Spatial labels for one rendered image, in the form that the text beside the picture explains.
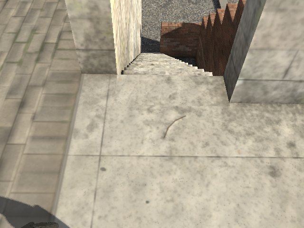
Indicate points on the stairs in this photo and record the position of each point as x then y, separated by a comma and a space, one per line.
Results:
156, 63

